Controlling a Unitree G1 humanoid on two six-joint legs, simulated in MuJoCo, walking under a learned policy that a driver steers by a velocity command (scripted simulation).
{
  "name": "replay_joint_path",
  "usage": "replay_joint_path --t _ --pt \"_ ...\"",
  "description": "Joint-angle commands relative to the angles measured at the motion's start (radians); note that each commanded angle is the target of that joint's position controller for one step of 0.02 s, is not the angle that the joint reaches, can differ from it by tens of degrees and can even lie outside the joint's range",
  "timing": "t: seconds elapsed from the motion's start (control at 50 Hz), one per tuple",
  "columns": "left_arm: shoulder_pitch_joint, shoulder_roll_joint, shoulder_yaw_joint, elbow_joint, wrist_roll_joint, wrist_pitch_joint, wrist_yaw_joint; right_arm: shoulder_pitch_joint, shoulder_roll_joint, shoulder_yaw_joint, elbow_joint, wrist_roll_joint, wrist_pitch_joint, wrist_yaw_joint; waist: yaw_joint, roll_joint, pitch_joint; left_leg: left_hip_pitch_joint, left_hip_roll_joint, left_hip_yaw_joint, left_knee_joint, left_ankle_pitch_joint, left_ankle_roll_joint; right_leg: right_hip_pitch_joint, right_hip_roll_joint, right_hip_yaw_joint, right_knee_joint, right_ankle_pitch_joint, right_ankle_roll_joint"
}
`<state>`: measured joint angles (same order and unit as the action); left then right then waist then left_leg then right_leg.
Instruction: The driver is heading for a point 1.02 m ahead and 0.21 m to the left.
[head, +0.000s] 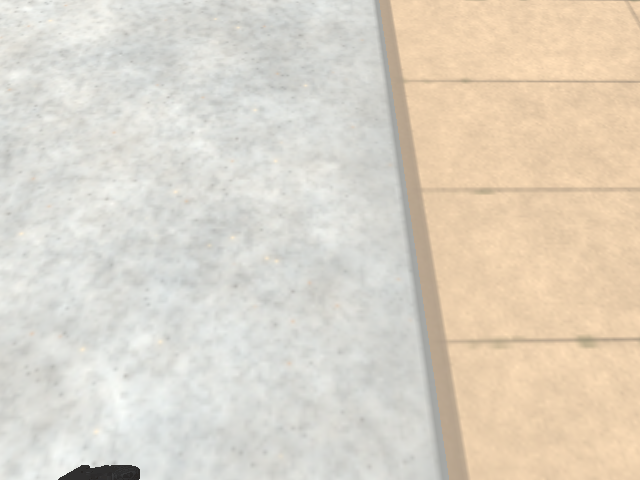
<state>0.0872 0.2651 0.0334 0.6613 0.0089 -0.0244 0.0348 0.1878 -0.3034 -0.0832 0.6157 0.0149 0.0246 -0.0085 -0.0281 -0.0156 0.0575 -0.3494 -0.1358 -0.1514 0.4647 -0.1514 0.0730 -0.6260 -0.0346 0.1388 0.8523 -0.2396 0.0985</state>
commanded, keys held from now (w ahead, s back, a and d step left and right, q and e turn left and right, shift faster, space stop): q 0.66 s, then no key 0.34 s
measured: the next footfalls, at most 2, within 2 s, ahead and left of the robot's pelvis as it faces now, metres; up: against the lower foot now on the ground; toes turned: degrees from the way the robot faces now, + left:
right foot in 0.10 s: +0.14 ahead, -0.15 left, +0.00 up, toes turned +9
left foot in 0.52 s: +0.03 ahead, +0.10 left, +0.00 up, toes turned +21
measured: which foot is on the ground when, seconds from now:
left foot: down 0.00-0.10, up 0.12-0.50, down 0.52-1.00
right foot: up 0.00-0.08, down 0.10-0.52, up 0.54-0.90, down 0.92-1.00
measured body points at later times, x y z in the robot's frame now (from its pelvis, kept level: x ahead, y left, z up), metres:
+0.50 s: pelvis +0.04 -0.03 -0.01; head +0.07 -0.01 +0.44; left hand +0.09 +0.29 -0.11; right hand +0.31 -0.21 -0.08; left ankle -0.01 +0.09 -0.72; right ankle +0.11 -0.16 -0.74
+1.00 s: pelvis +0.06 +0.00 +0.00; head +0.08 +0.00 +0.45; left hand +0.06 +0.31 -0.10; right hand +0.33 -0.14 -0.09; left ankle -0.01 +0.09 -0.74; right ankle +0.14 -0.11 -0.74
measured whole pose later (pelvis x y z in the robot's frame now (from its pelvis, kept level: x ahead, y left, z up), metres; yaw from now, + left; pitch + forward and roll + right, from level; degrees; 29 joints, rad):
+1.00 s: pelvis +0.06 +0.00 +0.00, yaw +30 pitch +1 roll +0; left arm 0.13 0.28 0.06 0.78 0.02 0.00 -0.02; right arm 0.19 -0.25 -0.04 0.62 -0.03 0.03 0.02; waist 0.00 0.01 0.01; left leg -0.22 -0.08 -0.14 0.50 -0.29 0.02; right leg -0.26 -0.02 0.01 0.49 -0.23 0.02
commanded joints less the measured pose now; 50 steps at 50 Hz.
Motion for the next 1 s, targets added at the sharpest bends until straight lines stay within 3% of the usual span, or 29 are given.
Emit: replay_joint_path --t 0.02,0.08,0.1,0.12,0.14,0.16,0.18,0.2,0.22,0.28,0.36,0.44,0.5,0.52,0.54,0.56,0.58,0.6,0.62,0.64,0.68,0.72,0.76,0.86,0.9,0.92,0.94,0.98,1.0 --pt "0.013 0.086 0.034 -0.059 -0.008 -0.002 0.000 -0.031 -0.138 -0.036 -0.089 0.003 0.002 -0.002 0.017 0.185 -0.199 0.053 0.211 -0.210 -0.055 0.184 0.151 0.185 0.067 -0.061 -0.101 0.009 -0.009" --pt "0.058 0.098 0.053 -0.041 -0.007 -0.023 -0.012 -0.064 -0.117 -0.032 -0.108 0.008 0.001 -0.001 0.055 0.202 -0.191 0.109 0.197 -0.278 0.053 0.218 0.104 0.292 0.072 -0.057 -0.375 0.092 -0.046" --pt "0.088 0.120 0.061 -0.036 -0.004 -0.031 -0.011 -0.066 -0.091 -0.025 -0.118 0.005 0.002 -0.002 0.067 0.172 -0.188 0.032 0.161 -0.265 0.125 0.090 0.059 0.405 -0.011 -0.015 -0.442 0.201 -0.088" --pt "0.086 0.184 0.073 -0.054 0.011 -0.023 -0.001 0.000 -0.030 -0.010 -0.119 -0.007 0.006 -0.002 0.024 -0.061 -0.203 -0.100 0.053 -0.122 0.359 -0.313 -0.014 0.521 -0.250 0.171 -0.468 0.423 -0.187" --pt "0.086 0.202 0.078 -0.041 0.039 -0.013 -0.002 0.035 -0.083 -0.025 -0.151 -0.011 0.004 -0.005 -0.013 -0.305 -0.170 -0.270 -0.023 -0.033 0.580 -0.550 -0.068 0.502 -0.382 0.410 -0.500 0.568 -0.353" --pt "0.070 0.166 0.072 -0.052 0.026 -0.012 -0.001 0.052 -0.168 -0.049 -0.134 -0.010 0.004 0.000 -0.001 -0.252 -0.192 -0.290 0.046 -0.037 0.764 -0.492 -0.097 0.475 -0.388 0.405 -0.507 0.468 -0.394" --pt "0.040 0.109 0.057 -0.059 0.012 -0.005 0.004 0.031 -0.189 -0.059 -0.114 0.000 0.015 0.002 0.011 -0.172 -0.162 -0.298 0.069 -0.018 0.833 -0.417 -0.115 0.451 -0.317 0.270 -0.490 0.385 -0.345" --pt "0.017 0.087 0.048 -0.064 0.001 0.006 0.009 0.024 -0.158 -0.054 -0.102 0.003 0.030 -0.001 0.010 -0.122 -0.147 -0.307 0.085 0.000 0.862 -0.360 -0.133 0.444 -0.252 0.181 -0.485 0.309 -0.300" --pt "0.005 0.086 0.045 -0.062 -0.011 0.014 0.016 0.008 -0.133 -0.045 -0.111 0.003 0.039 -0.001 0.018 -0.115 -0.129 -0.317 0.091 0.017 0.867 -0.310 -0.147 0.439 -0.227 0.130 -0.488 0.308 -0.294" --pt "0.042 0.112 0.049 -0.045 0.005 0.025 0.029 -0.049 -0.072 -0.025 -0.143 0.014 0.043 0.008 0.051 -0.134 -0.138 -0.303 0.112 0.086 0.744 -0.261 -0.166 0.492 -0.197 0.022 -0.496 0.386 -0.310" --pt "0.061 0.160 0.067 -0.032 0.003 0.034 0.025 -0.095 -0.047 -0.015 -0.174 0.004 0.040 0.021 0.076 -0.151 -0.186 -0.235 0.158 0.117 0.561 -0.305 -0.163 0.547 -0.251 -0.021 -0.480 0.445 -0.326" --pt "0.024 0.191 0.078 -0.024 -0.009 0.044 0.022 -0.067 -0.064 -0.021 -0.170 0.010 0.041 0.047 0.066 -0.192 -0.190 -0.086 0.166 0.164 0.363 -0.271 -0.120 0.479 -0.266 -0.069 -0.486 0.302 -0.298" --pt "0.008 0.182 0.077 -0.006 -0.029 0.053 0.017 0.004 -0.061 -0.034 -0.140 0.008 0.045 0.050 0.024 -0.159 -0.180 0.063 0.127 0.223 0.065 -0.116 -0.054 0.437 -0.251 -0.126 -0.398 0.197 -0.225" --pt "0.060 0.150 0.071 0.019 -0.025 0.053 0.012 0.017 -0.082 -0.044 -0.135 0.001 0.044 0.039 0.029 -0.085 -0.166 0.163 0.115 0.189 -0.032 -0.030 -0.027 0.356 -0.215 -0.183 -0.311 0.111 -0.158" --pt "0.072 0.082 0.053 0.002 0.015 0.052 0.008 0.041 -0.194 -0.069 -0.148 -0.004 0.032 0.019 0.050 0.188 -0.150 0.307 0.340 -0.143 -0.110 0.243 0.052 0.115 -0.095 -0.299 -0.022 -0.157 -0.056" --pt "-0.035 0.097 0.052 -0.065 0.019 0.042 0.021 0.044 -0.288 -0.087 -0.166 -0.046 0.013 0.023 0.008 0.345 -0.164 0.277 0.529 -0.418 -0.135 0.364 0.257 -0.085 0.030 -0.205 0.188 -0.414 -0.023" --pt "-0.105 0.146 0.070 -0.065 0.008 0.033 0.030 0.064 -0.234 -0.077 -0.166 -0.065 -0.011 0.029 -0.044 0.221 -0.174 0.289 0.505 -0.394 -0.141 0.328 0.288 -0.127 0.024 -0.096 0.317 -0.408 -0.030" --pt "-0.102 0.147 0.076 -0.054 -0.001 0.031 0.030 0.034 -0.202 -0.063 -0.148 -0.060 -0.023 0.031 -0.008 0.198 -0.132 0.279 0.450 -0.314 -0.119 0.308 0.235 -0.163 0.014 -0.073 0.338 -0.329 -0.044" --pt "-0.063 0.154 0.085 -0.018 0.006 0.032 0.031 -0.014 -0.179 -0.060 -0.155 -0.031 -0.022 0.028 0.020 0.148 -0.125 0.279 0.389 -0.244 -0.099 0.286 0.176 -0.165 0.000 -0.068 0.320 -0.245 -0.040" --pt "-0.031 0.168 0.089 -0.004 0.014 0.031 0.024 -0.043 -0.160 -0.054 -0.157 -0.010 -0.012 0.025 0.036 0.156 -0.133 0.269 0.359 -0.207 -0.090 0.283 0.143 -0.139 -0.010 -0.065 0.279 -0.177 -0.026" --pt "0.005 0.142 0.080 0.025 -0.005 0.030 0.001 -0.059 -0.139 -0.042 -0.159 -0.012 -0.001 0.017 0.056 0.173 -0.157 0.223 0.316 -0.158 -0.091 0.287 0.122 -0.038 0.010 -0.088 0.212 -0.099 -0.013" --pt "-0.005 0.116 0.069 0.039 -0.012 0.032 -0.020 -0.048 -0.135 -0.042 -0.147 -0.014 -0.001 0.017 0.047 0.161 -0.172 0.211 0.292 -0.127 -0.097 0.220 0.111 0.046 0.011 -0.103 0.061 -0.063 -0.015" --pt "-0.038 0.095 0.058 0.037 -0.004 0.029 -0.034 -0.027 -0.134 -0.040 -0.133 -0.017 0.000 0.016 0.018 0.184 -0.158 0.183 0.289 -0.139 -0.107 0.122 0.113 0.124 0.019 -0.111 -0.069 -0.060 -0.026" --pt "-0.045 0.124 0.060 0.030 -0.001 0.019 -0.046 -0.039 -0.124 -0.016 -0.102 -0.023 -0.005 0.025 0.020 0.174 -0.111 0.111 0.301 -0.210 -0.116 0.003 0.123 0.308 0.013 -0.110 -0.305 -0.049 -0.062" --pt "-0.006 0.122 0.055 0.036 0.022 0.008 -0.047 -0.033 -0.085 0.003 -0.085 -0.031 -0.013 0.021 0.047 0.130 -0.122 0.081 0.252 -0.195 -0.095 -0.002 0.058 0.461 -0.016 -0.092 -0.478 0.177 -0.082" --pt "0.025 0.158 0.060 0.033 0.030 0.004 -0.046 -0.010 -0.072 0.009 -0.079 -0.046 -0.018 0.021 0.037 0.079 -0.154 0.064 0.204 -0.163 -0.049 -0.056 0.013 0.539 -0.091 -0.038 -0.460 0.353 -0.105" --pt "-0.005 0.194 0.064 0.052 0.021 0.004 -0.049 0.061 -0.064 0.007 -0.073 -0.051 -0.020 0.027 -0.040 -0.035 -0.161 0.085 0.145 -0.085 -0.067 -0.094 -0.024 0.510 -0.108 -0.022 -0.408 0.318 -0.150" --pt "-0.025 0.124 0.047 0.042 0.007 0.001 -0.059 0.003 -0.097 0.002 -0.067 -0.045 -0.011 0.025 0.013 -0.072 -0.126 0.143 0.129 -0.046 -0.030 -0.082 -0.053 0.431 -0.071 -0.041 -0.440 0.154 -0.147" --pt "-0.028 0.122 0.043 0.044 0.008 -0.003 -0.060 -0.008 -0.094 0.001 -0.069 -0.041 -0.005 0.022 0.014 -0.073 -0.118 0.148 0.133 -0.046 -0.020 -0.049 -0.046 0.424 -0.061 -0.048 -0.439 0.154 -0.134"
